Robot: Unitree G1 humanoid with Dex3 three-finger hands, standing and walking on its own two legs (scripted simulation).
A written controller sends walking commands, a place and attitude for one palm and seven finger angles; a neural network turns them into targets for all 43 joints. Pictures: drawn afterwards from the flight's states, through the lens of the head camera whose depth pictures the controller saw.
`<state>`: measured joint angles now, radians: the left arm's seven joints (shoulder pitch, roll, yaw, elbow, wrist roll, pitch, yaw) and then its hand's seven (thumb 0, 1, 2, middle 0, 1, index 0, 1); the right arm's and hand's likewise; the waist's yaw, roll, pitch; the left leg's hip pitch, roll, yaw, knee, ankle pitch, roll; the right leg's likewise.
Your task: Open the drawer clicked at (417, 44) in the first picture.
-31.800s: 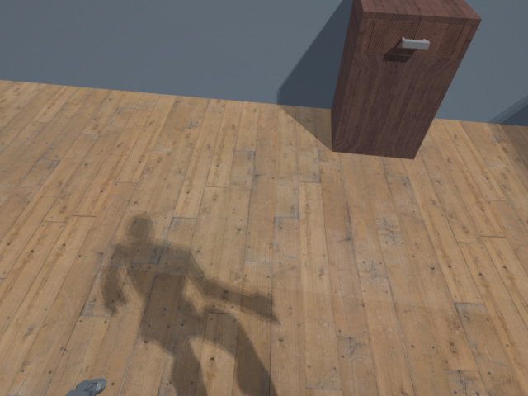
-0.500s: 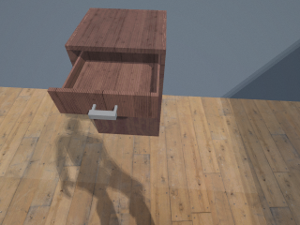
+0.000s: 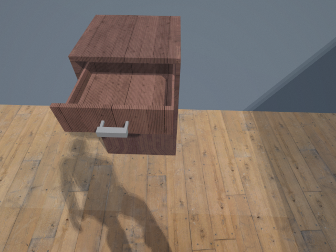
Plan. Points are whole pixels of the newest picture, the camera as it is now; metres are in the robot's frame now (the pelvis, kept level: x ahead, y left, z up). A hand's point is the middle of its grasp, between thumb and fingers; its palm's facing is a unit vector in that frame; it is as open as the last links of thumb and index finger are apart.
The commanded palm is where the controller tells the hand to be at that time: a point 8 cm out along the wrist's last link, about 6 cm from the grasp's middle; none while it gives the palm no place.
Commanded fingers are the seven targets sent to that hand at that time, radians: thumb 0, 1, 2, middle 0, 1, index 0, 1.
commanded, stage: look to check the result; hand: left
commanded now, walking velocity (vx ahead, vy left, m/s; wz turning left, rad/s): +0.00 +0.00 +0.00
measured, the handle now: (113, 127) +0.53 +0.23 -0.10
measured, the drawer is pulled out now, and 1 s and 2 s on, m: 0.28 0.28 0.28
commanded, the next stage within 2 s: stand and wait in 0.52 s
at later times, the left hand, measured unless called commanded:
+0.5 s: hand out of the picture +0.00 +0.16 -0.18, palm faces +0.04 -0.98 -0.19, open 7.3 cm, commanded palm none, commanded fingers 0.00 0.90 0.90 -0.20 -0.30 -0.20 -0.30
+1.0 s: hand out of the picture +0.02 +0.16 -0.17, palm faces +0.04 -0.98 -0.20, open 7.3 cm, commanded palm none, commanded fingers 0.00 0.90 0.90 -0.20 -0.30 -0.20 -0.30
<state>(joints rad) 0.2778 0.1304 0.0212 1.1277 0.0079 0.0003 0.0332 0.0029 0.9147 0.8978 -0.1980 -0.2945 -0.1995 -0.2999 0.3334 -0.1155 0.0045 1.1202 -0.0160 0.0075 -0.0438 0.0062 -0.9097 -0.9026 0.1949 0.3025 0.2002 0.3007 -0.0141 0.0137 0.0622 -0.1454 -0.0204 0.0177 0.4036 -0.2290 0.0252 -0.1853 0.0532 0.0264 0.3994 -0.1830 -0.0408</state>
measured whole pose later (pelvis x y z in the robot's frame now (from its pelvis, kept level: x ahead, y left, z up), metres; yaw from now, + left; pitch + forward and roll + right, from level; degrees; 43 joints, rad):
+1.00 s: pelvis +0.02 -0.01 +0.00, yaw +0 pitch -1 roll +0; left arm 0.26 0.13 0.02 1.13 0.01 -0.01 0.04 0.00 0.92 0.90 -0.20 -0.29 -0.20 -0.30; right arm 0.30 -0.11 0.00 1.12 -0.01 0.01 -0.05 0.01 -0.91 -0.90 0.19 0.30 0.20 0.30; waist -0.01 0.01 0.07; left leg -0.12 -0.01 0.01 0.39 -0.25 0.01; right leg -0.16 0.07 0.02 0.39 -0.20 -0.05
